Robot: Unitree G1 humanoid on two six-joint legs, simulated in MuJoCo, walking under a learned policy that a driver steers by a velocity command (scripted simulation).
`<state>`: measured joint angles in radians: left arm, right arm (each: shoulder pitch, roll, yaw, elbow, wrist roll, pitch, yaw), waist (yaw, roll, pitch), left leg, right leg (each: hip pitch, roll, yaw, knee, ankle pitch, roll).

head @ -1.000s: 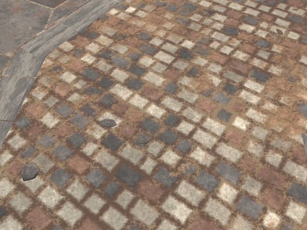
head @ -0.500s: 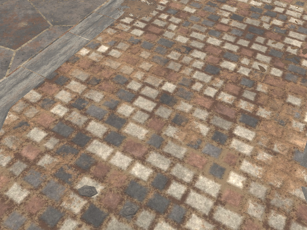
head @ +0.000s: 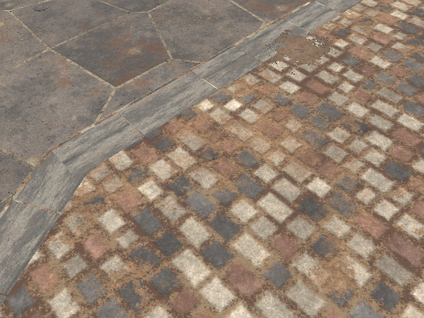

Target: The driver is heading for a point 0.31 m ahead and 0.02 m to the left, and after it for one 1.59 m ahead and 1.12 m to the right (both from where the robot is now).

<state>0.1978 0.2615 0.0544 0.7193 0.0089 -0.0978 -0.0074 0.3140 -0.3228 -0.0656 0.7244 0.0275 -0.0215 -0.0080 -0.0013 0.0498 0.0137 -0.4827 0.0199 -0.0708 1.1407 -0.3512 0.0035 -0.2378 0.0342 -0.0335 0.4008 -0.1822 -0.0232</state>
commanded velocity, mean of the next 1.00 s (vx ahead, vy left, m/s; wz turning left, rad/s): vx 0.19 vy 0.00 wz -0.16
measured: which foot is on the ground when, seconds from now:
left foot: up 0.00-0.28, down 0.30-0.76, up 0.78-1.00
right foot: down 0.00-0.32, up 0.34-0.74, down 0.76-1.00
